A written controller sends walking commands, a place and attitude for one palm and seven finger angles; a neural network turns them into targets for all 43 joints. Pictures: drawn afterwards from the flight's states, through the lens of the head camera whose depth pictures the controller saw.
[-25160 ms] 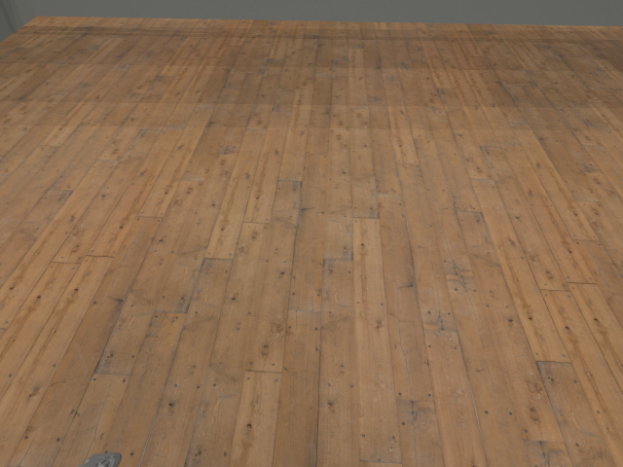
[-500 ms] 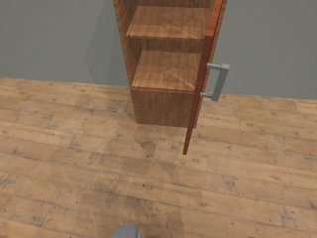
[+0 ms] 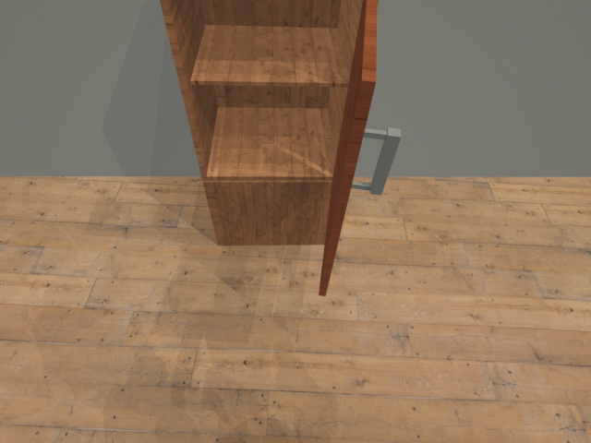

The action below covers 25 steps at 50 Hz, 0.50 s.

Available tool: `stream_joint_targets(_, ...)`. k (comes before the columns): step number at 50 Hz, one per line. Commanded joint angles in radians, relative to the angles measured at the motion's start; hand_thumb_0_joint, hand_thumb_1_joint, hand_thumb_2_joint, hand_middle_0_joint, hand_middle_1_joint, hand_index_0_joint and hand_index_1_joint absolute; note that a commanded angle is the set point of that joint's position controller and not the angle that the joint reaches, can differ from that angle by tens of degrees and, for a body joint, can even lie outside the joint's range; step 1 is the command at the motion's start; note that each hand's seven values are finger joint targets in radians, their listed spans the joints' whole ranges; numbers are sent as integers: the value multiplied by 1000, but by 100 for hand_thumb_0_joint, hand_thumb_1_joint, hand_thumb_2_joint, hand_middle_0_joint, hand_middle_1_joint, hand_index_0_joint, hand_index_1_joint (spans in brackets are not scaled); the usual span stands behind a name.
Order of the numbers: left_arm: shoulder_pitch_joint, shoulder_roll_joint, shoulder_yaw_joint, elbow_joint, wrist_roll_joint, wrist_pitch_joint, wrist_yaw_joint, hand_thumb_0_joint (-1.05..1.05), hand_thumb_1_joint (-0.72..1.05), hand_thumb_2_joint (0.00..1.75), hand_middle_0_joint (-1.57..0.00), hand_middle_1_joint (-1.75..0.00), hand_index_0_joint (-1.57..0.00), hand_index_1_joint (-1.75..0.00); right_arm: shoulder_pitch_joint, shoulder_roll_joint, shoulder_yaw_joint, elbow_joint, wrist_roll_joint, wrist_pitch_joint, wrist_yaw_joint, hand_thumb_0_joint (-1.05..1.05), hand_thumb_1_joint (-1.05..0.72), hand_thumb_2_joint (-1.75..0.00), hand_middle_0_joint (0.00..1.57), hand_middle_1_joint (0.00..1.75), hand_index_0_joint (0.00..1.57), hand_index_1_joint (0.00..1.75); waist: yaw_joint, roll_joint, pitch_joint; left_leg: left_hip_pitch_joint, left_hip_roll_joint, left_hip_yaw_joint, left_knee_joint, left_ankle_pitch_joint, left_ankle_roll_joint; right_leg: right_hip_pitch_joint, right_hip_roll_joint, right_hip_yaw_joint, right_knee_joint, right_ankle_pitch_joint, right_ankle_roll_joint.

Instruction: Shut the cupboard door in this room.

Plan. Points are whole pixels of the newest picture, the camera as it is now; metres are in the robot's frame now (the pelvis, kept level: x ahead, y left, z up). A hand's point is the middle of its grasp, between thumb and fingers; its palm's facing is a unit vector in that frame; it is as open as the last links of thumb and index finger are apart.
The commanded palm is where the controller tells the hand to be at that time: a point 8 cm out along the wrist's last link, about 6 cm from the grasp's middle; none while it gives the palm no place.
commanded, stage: stand and wait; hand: left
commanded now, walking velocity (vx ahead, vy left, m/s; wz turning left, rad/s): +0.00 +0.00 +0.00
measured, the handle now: (372, 162) +0.53 -0.10 +0.06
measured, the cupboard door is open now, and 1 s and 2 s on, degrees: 79 79 79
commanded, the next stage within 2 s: look at it before walking up in 0.62 s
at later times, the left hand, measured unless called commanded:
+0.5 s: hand out of the picture +0.00 +0.14 -0.18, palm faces +0.03 -0.98 -0.19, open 7.3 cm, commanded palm none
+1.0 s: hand out of the picture -0.01 +0.13 -0.18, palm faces +0.04 -0.98 -0.17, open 7.4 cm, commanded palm none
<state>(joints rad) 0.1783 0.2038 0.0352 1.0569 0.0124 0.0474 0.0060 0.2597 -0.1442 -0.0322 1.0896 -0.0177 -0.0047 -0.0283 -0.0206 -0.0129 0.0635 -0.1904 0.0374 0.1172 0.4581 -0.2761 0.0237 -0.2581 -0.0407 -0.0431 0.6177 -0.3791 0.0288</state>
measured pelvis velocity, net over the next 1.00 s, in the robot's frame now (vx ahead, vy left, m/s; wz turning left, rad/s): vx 0.00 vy -0.03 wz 0.02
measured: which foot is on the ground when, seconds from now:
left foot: down 0.00-1.00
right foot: up 0.00-0.02, down 0.04-1.00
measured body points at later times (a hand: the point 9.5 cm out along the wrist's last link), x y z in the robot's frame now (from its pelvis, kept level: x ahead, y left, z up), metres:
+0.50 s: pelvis +0.00 -0.03 +0.00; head +0.01 -0.03 +0.45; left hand +0.00 +0.19 -0.16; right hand +0.00 -0.25 -0.16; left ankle -0.02 +0.10 -0.74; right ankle -0.02 -0.14 -0.74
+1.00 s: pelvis +0.00 -0.03 +0.00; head +0.02 -0.03 +0.45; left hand -0.01 +0.18 -0.16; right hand +0.00 -0.25 -0.16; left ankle -0.02 +0.10 -0.74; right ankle -0.02 -0.14 -0.74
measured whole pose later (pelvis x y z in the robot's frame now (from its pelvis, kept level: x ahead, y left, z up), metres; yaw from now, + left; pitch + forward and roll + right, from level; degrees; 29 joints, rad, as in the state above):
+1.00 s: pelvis +0.00 -0.03 +0.00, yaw +1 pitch -1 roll +0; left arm 0.29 0.14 -0.01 1.14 0.01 -0.01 0.03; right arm 0.27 -0.13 -0.01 1.16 -0.01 -0.01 -0.03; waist 0.00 -0.01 0.04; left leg -0.13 0.05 0.09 0.40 -0.25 -0.03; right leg -0.12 -0.02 -0.09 0.40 -0.27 -0.01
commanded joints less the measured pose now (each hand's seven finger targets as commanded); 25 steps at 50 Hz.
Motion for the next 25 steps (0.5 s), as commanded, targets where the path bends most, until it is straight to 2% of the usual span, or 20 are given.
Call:
stream_joint_targets(1,105,105,13,2,2,-52,19,0,90,90,-20,-30,-20,-30,49,-119,-28,-14,17,-16,-9,0,-90,-90,20,30,20,30,29,-3,-125,-61,122,-92,52,264,-10,239,-139,128,-249,429,-53)
stream_joint_targets(2,97,137,14,6,1,-56,24,0,90,90,-20,-30,-20,-30,45,-88,-17,-22,19,-14,-3,0,-90,-90,20,30,20,30,20,-70,-101,-128,67,-49,52,79,-40,249,-236,182,-238,569,-99)
stream_joint_targets(3,92,146,15,12,-2,-58,25,0,90,90,-20,-30,-20,-30,32,-68,-11,-17,14,-6,-5,0,-90,-90,20,30,20,30,21,-114,-80,-108,47,-39,45,-5,-55,191,-254,193,-236,588,-135)
stream_joint_targets(4,74,141,14,15,-3,-61,26,0,90,90,-20,-30,-20,-30,32,-70,-8,-6,11,1,-8,0,-90,-90,20,30,20,30,17,-179,-58,-57,48,-41,34,-17,-58,120,-230,195,-254,541,-141)
stream_joint_targets(5,49,122,7,13,-3,-60,26,0,90,90,-20,-30,-20,-30,51,-74,-8,10,9,1,-7,0,-90,-90,20,30,20,30,4,-160,-33,-18,54,-47,0,39,-55,73,-197,160,-257,480,-127)
stream_joint_targets(6,41,105,1,15,-5,-58,24,0,90,90,-20,-30,-20,-30,68,-77,-4,27,9,-4,-7,0,-90,-90,20,30,20,30,-2,-108,-30,25,65,-60,-38,132,-48,53,-152,125,-237,447,-101)
stream_joint_targets(7,42,86,-4,17,-6,-57,25,0,90,90,-20,-30,-20,-30,79,-81,-5,39,9,-10,-6,0,-90,-90,20,30,20,30,3,-51,-38,49,86,-74,-56,215,-36,59,-111,86,-214,426,-74)
stream_joint_targets(8,55,72,-7,20,-7,-56,26,0,90,90,-20,-30,-20,-30,83,-88,-3,48,9,-16,-8,0,-90,-90,20,30,20,30,10,-5,-41,50,99,-84,-66,267,-26,77,-93,69,-208,411,-56)
stream_joint_targets(10,77,65,-11,31,-8,-56,28,0,90,90,-20,-30,-20,-30,75,-89,-2,55,11,-19,-10,0,-90,-90,20,30,20,30,18,14,-41,51,103,-86,-73,273,-20,93,-87,68,-222,392,-48)
stream_joint_targets(21,124,50,-24,53,-6,-64,31,0,90,90,-20,-30,-20,-30,70,-74,5,64,12,-12,-10,0,-90,-90,20,30,20,30,15,8,21,60,93,-83,-111,187,-20,71,-88,70,-288,340,-47)
stream_joint_targets(25,145,44,-27,60,-6,-68,30,0,90,90,-20,-30,-20,-30,68,-76,7,59,12,-10,-9,0,-90,-90,20,30,20,30,13,-6,17,72,90,-84,-113,170,-18,63,-86,76,-303,317,-47)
